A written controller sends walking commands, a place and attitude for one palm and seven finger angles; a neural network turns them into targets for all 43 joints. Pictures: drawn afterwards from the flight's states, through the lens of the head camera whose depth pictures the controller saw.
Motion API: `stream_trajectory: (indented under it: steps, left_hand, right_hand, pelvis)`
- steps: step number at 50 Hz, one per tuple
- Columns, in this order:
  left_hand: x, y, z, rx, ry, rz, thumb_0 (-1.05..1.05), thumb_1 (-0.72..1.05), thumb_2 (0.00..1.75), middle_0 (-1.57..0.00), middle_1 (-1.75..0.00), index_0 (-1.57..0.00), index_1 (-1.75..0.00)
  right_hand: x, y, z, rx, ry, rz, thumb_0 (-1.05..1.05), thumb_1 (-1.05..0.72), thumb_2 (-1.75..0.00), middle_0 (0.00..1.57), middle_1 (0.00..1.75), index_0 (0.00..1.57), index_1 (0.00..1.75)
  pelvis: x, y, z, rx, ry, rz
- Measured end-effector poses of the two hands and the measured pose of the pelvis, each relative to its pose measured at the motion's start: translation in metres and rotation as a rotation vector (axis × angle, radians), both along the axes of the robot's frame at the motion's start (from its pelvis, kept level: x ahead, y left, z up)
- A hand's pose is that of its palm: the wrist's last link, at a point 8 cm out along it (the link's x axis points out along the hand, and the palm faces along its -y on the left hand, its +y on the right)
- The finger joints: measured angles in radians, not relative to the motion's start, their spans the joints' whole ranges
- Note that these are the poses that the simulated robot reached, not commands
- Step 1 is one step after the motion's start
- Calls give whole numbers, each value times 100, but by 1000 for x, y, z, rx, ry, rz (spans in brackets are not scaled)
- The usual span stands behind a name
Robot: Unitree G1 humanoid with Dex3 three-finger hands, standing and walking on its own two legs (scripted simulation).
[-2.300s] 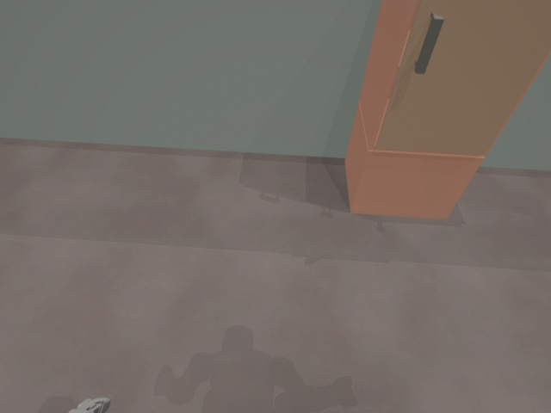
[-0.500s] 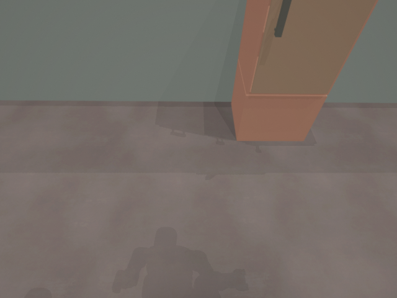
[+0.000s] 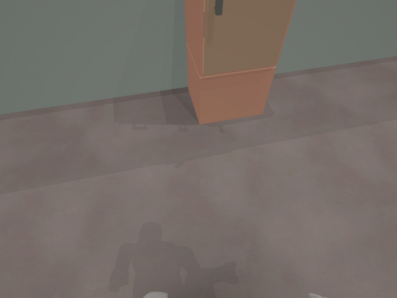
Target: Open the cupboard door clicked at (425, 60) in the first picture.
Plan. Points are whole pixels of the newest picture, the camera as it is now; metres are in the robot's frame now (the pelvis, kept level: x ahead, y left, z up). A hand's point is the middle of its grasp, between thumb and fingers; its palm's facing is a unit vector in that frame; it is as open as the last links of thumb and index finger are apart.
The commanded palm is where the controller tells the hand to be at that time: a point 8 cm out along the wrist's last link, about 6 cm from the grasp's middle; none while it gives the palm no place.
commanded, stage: walk to a spot facing it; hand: left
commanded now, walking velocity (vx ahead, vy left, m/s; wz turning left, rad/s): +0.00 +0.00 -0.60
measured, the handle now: out of the picture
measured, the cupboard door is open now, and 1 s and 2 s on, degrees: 0 0 0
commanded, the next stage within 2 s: turn to face it in 1.98 s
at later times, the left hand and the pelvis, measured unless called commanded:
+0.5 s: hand (134, 280) +0.17 +0.17 -0.17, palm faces -0.34 -0.91 -0.25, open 7.4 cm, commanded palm none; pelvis -0.01 +0.01 -0.02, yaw -19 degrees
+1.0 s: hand (157, 233) +0.28 +0.14 -0.18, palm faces -0.54 -0.83 -0.16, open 7.4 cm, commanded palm none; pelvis +0.14 +0.00 +0.00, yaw -36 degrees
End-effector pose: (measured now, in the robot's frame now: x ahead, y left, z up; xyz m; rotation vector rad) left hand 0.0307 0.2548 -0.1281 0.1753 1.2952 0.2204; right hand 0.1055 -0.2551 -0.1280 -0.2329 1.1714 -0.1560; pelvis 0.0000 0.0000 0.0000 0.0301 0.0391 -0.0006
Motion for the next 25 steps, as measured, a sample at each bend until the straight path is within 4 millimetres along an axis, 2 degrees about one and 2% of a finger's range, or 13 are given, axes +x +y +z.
stream_trajectory:
  steps: [5,9,13,18,22,25]
  left_hand:
    - [17,27,-11,-2,-20,-57,0,90,90,-20,-30,-21,-30]
    - [38,42,-13,-10,-42,-110,1,90,90,-20,-30,-20,-30]
    - [60,43,-8,-18,-67,-168,1,91,90,-20,-30,-20,-30]
    - [91,23,-5,-31,-68,-277,1,91,90,-19,-30,-20,-30]
    - [123,-9,-4,-32,-90,-389,1,91,90,-19,-30,-20,-30]
    - [146,-34,-7,-28,-150,-457,1,91,90,-20,-30,-20,-30]
  right_hand:
    - [-14,12,8,-38,-61,-48,1,-91,-90,20,30,20,30]
    - [-44,22,15,-55,-48,-92,0,-91,-90,20,30,20,30]
    - [-74,29,16,-50,-8,-147,1,-90,-90,20,30,20,30]
    - [-113,30,7,-19,30,-251,1,-90,-90,20,30,20,30]
    - [-152,23,-9,14,77,-350,1,-90,-90,20,30,20,30]
    - [-180,12,-26,32,127,-407,1,-90,-90,20,30,20,30]
  pelvis:
    - [-8,20,-6,-24,15,-57]
    - [-13,30,-5,-25,-2,-104]
    - [-13,34,-1,-38,-11,-159]
    - [-13,32,-1,-54,-24,-236]
    - [-13,22,-8,-52,-26,-307]
    - [-11,9,-20,-57,-25,-339]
